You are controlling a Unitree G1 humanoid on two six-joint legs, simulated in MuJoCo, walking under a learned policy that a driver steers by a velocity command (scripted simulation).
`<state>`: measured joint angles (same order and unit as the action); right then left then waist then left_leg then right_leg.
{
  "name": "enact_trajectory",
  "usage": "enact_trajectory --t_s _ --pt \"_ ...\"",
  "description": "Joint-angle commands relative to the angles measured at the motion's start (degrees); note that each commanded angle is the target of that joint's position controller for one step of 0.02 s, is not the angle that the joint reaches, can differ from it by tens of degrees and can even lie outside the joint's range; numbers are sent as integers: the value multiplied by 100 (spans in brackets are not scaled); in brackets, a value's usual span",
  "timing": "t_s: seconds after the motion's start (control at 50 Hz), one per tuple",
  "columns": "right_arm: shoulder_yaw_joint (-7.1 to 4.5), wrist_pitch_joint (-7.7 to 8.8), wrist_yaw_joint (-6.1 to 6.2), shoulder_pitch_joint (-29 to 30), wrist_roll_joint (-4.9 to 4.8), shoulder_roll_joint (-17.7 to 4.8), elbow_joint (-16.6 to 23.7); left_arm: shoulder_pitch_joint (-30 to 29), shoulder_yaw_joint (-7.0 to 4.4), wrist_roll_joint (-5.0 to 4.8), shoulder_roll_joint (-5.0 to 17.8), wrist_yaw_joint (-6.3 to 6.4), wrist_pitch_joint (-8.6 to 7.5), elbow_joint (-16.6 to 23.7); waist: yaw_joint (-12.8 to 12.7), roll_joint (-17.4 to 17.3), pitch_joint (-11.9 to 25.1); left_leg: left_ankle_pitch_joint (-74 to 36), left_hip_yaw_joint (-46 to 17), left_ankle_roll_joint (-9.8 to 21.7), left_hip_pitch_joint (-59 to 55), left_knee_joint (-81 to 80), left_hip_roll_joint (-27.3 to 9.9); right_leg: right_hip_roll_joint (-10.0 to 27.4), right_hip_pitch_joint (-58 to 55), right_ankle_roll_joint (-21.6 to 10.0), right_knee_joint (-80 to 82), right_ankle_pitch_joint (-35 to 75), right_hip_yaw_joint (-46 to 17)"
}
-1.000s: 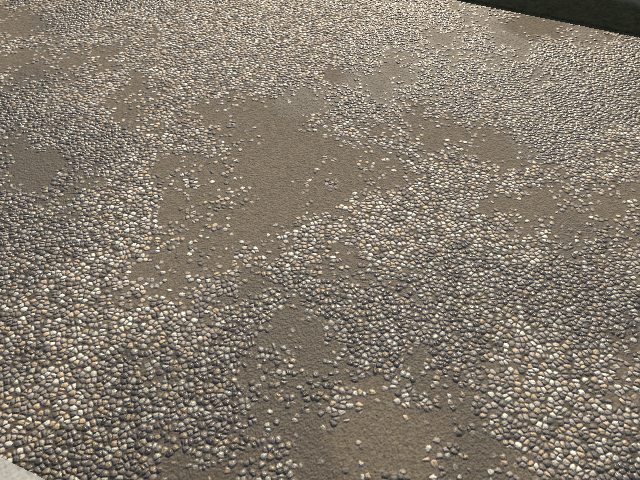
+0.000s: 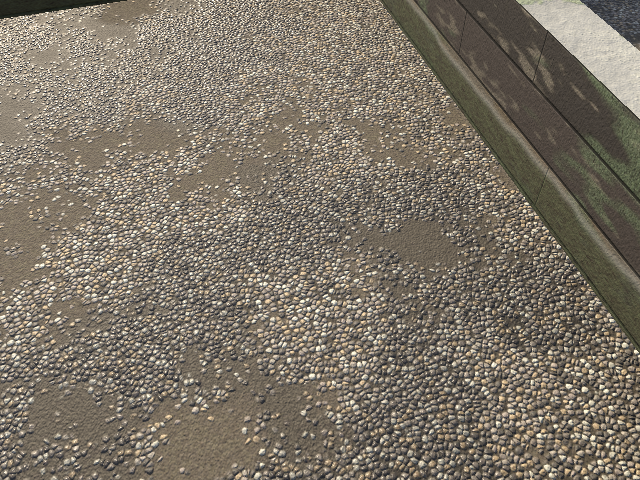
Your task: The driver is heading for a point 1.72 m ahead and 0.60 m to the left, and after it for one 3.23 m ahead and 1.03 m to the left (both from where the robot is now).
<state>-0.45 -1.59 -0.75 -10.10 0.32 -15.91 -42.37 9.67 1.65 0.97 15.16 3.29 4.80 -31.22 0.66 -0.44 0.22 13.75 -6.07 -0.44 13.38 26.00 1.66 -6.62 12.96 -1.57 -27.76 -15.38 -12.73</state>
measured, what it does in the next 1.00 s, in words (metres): steps on the spot, turning left: right foot, then left foot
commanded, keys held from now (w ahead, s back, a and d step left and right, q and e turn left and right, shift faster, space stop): q+shift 0.50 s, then w+q+shift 0.02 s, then q+shift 0.16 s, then shift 0.12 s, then e+shift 0.20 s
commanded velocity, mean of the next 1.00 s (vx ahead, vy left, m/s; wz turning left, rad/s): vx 0.02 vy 0.00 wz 0.59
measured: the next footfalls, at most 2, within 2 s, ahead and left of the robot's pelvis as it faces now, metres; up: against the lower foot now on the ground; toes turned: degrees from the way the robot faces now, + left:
right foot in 0.34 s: +0.09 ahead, -0.11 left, +0.00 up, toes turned +23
left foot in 0.80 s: -0.05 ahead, +0.10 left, +0.00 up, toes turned +45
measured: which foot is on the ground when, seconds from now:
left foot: down 0.00-0.32, up 0.34-0.78, down 0.80-1.00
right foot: down 0.00-0.02, up 0.04-0.32, down 0.34-0.80, up 0.82-1.00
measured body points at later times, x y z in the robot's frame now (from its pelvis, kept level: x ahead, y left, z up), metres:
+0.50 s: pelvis +0.01 -0.05 +0.00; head +0.04 -0.05 +0.45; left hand +0.05 +0.25 -0.08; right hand +0.25 -0.29 -0.09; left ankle -0.08 +0.08 -0.62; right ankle +0.06 -0.13 -0.74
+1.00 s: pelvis -0.02 -0.02 +0.00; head +0.00 +0.02 +0.45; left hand -0.15 +0.25 -0.13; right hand +0.28 -0.05 -0.08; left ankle -0.08 +0.07 -0.74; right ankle +0.05 -0.14 -0.67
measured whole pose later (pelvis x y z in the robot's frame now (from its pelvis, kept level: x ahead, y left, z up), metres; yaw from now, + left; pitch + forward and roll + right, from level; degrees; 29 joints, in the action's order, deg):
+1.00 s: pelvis -0.02 -0.02 +0.00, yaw +39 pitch +1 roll +0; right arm 1.0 -3.5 0.6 -5.9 0.6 -11.4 -33.5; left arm 16.1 -3.3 -1.4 18.6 1.4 4.9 -41.4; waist -3.7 2.0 -2.8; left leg 14.1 5.1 1.5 16.4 29.2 -1.7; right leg -0.2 27.9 3.4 -60.8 -29.0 -2.4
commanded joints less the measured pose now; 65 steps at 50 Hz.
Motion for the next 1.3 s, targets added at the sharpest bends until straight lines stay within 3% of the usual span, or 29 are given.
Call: enact_trajectory --t_s 0.02,0.06,0.14,0.2,0.26,0.3,0.32,0.34,0.36,0.38,0.4,0.44,0.5,0.62,0.72,0.8,0.82,0.84,0.88,0.9,0.96,1.0,1.04,1.1,1.22,1.24,1.26,1.28,1.3 --pt "-170 90 41 732 -202 -1182 743 212 -303 177 995 -33 -170 379 -463 -749 15 -1671 -1375 988 117 -767 -836 368 -117 250 -14 -141 324" --pt "-203 -26 125 336 -105 -1318 813 -135 -274 229 920 11 -144 570 -226 -761 9 -1992 -1925 1305 -140 -703 -1024 273 381 302 -584 46 670" --pt "-287 -417 369 -546 126 -1312 877 -582 -236 -2 671 -160 -364 736 238 -930 360 -3223 -3049 1896 -1335 -535 -1598 135 1929 438 -2255 -1723 473" --pt "-374 -588 456 -342 -54 -1313 1076 -566 -243 -3 572 -272 -436 655 114 -574 449 -2845 -2759 1467 -1366 -464 -1208 231 1870 431 -1715 -1286 351" --pt "-471 -672 485 -103 -159 -1434 1261 -493 -245 30 420 -276 -487 533 91 -794 653 -2143 -2680 1049 -866 -486 -802 88 752 293 -271 -344 572" --pt "-339 -709 455 95 -131 -1210 1330 92 -278 160 370 -300 -444 329 -157 -778 895 -1198 -2696 808 201 -383 -614 168 -849 73 485 795 914" --pt "-254 -668 433 68 -149 -1021 1333 347 -322 203 420 -297 -383 261 -255 -573 1024 121 -2582 599 1014 -6 -401 631 -1788 -168 609 1105 711" --pt "-176 -586 388 -22 -142 -747 1352 611 -389 294 700 -284 -292 254 -300 546 1048 2074 -1835 216 2055 1527 256 1807 -2544 -708 543 2321 -261" --pt "-267 -449 316 -288 -159 -914 1417 303 -485 441 1105 -300 -214 327 -51 1325 740 2788 -891 -91 2427 3222 628 2981 -1429 -1472 937 2462 -1290" --pt "-464 -340 310 -501 -128 -1415 1192 126 -482 387 918 -274 -241 408 14 940 353 2450 -782 -362 2239 4449 358 3068 -555 -1695 1077 3201 -1146" --pt "-567 -357 342 -731 -238 -1542 1121 -381 -462 279 882 -255 -261 361 355 1133 145 2126 -482 -509 2227 5213 217 2948 -38 -1671 1288 2752 -751" --pt "-603 -499 516 -942 -315 -1540 885 -852 -405 87 638 -171 -258 448 519 466 -179 1261 -361 -516 1995 5615 5 2248 542 -1172 1415 1731 239" --pt "-441 -595 604 -752 -294 -1095 1115 -371 -421 159 641 -109 -199 156 255 387 -33 608 -105 -483 2043 4943 -179 1949 -70 -1121 1203 1990 961" --pt "-158 -524 395 434 -299 -651 1939 344 -715 34 1027 -257 134 -383 -441 576 -13 1039 496 -418 2271 2470 -778 2495 -1380 -1301 1513 679 940" --pt "-159 -523 427 182 -211 -680 1927 159 -829 8 1284 -416 262 -612 -238 655 188 899 928 -153 1342 1189 -599 2515 -1111 -1253 1151 1821 1482" --pt "-220 -539 356 -768 -32 -684 1600 13 -710 -84 1052 -432 108 -719 245 190 667 -818 638 453 -881 -364 -544 1991 114 -473 -122 498 1918" --pt "-300 -526 344 -951 38 -1146 1562 -189 -483 60 525 -419 -37 -515 299 -1146 844 -1586 -917 1157 -1645 -509 -1650 1001 1425 142 -1497 -918 2476" --pt "-361 -448 282 -936 155 -1233 1493 -568 -465 -58 586 -418 -176 -268 560 -1188 838 -1001 -1761 1959 -1335 -971 -2469 823 2207 393 -3048 -2108 1772" --pt "-64 -230 189 104 177 -434 1412 110 -533 -329 742 -392 -182 -566 -94 -799 556 -910 -499 1545 -608 -900 -1933 911 1973 447 -3595 -1893 859" --pt "-48 -148 122 280 126 -283 1308 533 -556 -304 741 -295 -142 -754 -204 -885 467 -1033 -88 1269 -584 -782 -1689 828 1948 431 -3468 -1854 703" --pt "-190 -67 120 442 36 -518 1191 769 -700 -225 1090 -115 -79 -685 -260 -870 300 -1882 258 1306 -267 -526 -1815 662 1722 520 -3641 -1387 863" --pt "-231 -102 201 489 13 -468 1185 659 -668 -253 974 -105 -2 -507 -182 -826 228 -1616 318 1329 -289 -460 -1963 763 1825 555 -3392 -1205 980" --pt "-268 -117 271 440 77 -442 1092 427 -562 -254 706 -112 85 -269 -72 -892 137 -1658 476 1268 -251 -408 -2007 881 1872 448 -3155 -1135 1094" --pt "-375 -116 302 446 -34 -554 994 468 -500 -199 558 -202 156 -45 -67 -858 223 -1999 607 1223 -198 -188 -2130 980 1614 299 -2615 -1274 1284" --pt "-478 -127 334 1047 -261 -718 751 1208 -618 -264 564 -349 281 111 -455 -750 610 -2235 965 583 -250 737 -2141 930 384 -235 -784 -317 1537" --pt "-488 -122 294 898 -288 -657 618 1733 -700 -219 748 -275 214 -5 -662 52 652 -1229 1374 171 371 1864 -1579 1019 -515 -591 20 1219 978" --pt "-377 -109 284 1214 -36 -334 1063 1788 -947 -136 1797 -223 164 109 -589 2258 497 2044 1560 -442 2568 3671 -221 2267 -1251 -1696 528 3576 -2003" --pt "-391 -41 264 1633 -79 -483 1195 1768 -895 193 1777 -316 53 267 -801 1804 911 2772 144 -428 2977 4957 139 2761 -1174 -2396 880 3162 -2858" --pt "-491 -17 221 1566 -186 -681 1164 1392 -826 155 1575 -290 -71 320 -552 1314 728 2173 -245 -371 3379 5439 31 2570 -1196 -2176 833 1835 -2335"
Keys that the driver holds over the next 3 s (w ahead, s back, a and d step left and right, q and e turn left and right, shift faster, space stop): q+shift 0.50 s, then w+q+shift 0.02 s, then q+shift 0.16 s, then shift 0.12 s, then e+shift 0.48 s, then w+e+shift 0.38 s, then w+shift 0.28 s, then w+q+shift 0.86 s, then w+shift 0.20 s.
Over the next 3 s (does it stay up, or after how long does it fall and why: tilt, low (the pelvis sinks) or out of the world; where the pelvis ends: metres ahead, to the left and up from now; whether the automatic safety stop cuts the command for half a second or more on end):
stays up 0.01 -0.03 -0.01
